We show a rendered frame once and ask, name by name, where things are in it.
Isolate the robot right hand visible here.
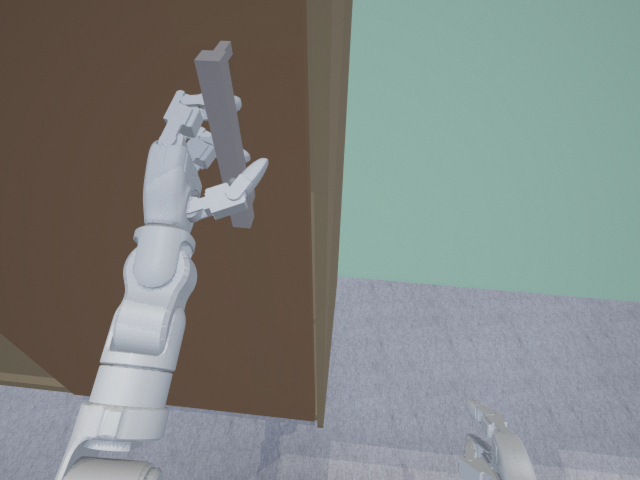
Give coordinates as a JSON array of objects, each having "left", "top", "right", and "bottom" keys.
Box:
[{"left": 459, "top": 399, "right": 536, "bottom": 480}]

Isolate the handle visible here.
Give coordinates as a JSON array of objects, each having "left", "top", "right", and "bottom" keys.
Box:
[{"left": 194, "top": 41, "right": 255, "bottom": 228}]

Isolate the robot left hand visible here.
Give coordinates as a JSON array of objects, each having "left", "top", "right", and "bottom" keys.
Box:
[{"left": 143, "top": 90, "right": 268, "bottom": 233}]

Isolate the wardrobe door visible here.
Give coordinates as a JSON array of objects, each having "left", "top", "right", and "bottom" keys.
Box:
[
  {"left": 0, "top": 0, "right": 316, "bottom": 422},
  {"left": 0, "top": 333, "right": 54, "bottom": 378}
]

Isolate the left robot forearm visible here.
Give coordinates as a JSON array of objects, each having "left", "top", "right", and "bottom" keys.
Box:
[{"left": 54, "top": 223, "right": 197, "bottom": 480}]

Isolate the robot left upper arm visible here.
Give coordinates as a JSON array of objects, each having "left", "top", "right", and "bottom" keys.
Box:
[{"left": 62, "top": 456, "right": 163, "bottom": 480}]

